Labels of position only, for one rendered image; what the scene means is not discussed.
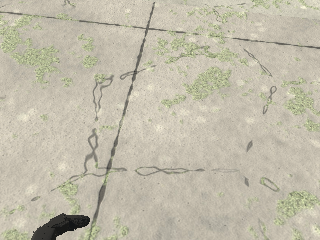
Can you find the robot left hand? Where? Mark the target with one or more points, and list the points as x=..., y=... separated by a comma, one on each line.
x=60, y=225

